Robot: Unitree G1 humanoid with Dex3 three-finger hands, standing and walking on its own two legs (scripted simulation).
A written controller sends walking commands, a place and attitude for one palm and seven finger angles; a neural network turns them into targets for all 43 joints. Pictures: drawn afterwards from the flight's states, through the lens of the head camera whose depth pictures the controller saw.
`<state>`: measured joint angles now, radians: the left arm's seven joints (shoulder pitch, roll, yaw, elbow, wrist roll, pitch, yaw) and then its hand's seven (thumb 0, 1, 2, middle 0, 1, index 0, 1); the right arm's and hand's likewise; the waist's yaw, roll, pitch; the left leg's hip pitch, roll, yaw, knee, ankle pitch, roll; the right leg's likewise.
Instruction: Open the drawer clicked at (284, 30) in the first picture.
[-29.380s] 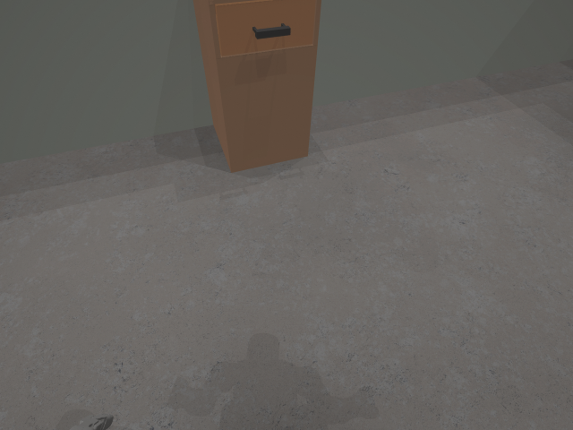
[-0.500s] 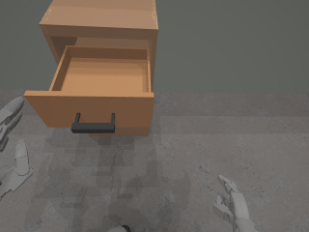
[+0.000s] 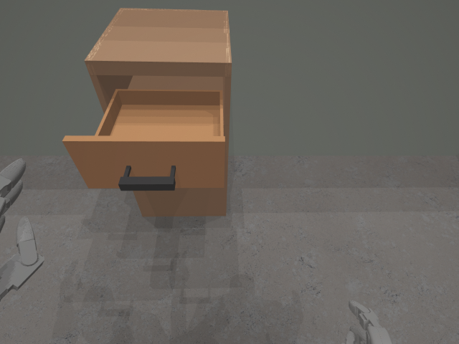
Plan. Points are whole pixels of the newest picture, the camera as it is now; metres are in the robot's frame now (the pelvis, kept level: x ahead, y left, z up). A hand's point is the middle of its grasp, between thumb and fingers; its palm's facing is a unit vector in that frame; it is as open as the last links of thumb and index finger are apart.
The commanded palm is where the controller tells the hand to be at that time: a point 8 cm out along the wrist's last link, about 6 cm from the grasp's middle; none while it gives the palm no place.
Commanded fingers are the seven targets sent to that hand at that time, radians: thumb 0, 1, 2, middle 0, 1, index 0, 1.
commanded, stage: stop stepping back and stand still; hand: left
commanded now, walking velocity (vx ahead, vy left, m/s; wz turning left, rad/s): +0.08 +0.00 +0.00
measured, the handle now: (149, 176) +0.51 +0.22 -0.07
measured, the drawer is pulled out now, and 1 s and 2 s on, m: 0.30 0.30 0.30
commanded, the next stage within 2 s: let the arm hang, fingers relaxed in 0.10 s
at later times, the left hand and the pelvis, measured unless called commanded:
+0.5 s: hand out of the picture +0.07 +0.18 -0.17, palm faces +0.06 -0.98 -0.17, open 7.0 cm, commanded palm none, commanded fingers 0.00 0.90 0.90 -0.20 -0.30 -0.20 -0.30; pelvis +0.01 +0.01 +0.00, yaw +0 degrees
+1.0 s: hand out of the picture -0.01 +0.17 -0.17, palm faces +0.03 -0.98 -0.19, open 7.4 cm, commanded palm none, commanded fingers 0.00 0.90 0.90 -0.20 -0.30 -0.20 -0.30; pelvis +0.00 +0.01 +0.01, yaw -1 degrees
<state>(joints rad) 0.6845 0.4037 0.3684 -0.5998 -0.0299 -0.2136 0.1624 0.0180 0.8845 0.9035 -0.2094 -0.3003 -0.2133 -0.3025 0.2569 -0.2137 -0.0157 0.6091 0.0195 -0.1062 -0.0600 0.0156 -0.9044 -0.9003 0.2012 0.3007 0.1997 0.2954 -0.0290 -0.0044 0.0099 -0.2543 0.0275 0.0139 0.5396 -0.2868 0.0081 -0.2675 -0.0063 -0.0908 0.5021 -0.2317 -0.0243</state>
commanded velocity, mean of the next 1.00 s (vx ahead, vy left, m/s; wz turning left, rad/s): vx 0.00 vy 0.00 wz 0.00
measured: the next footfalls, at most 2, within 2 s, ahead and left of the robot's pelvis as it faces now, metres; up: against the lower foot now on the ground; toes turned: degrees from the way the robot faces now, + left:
none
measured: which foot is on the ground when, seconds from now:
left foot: down 0.00-1.00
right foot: down 0.00-1.00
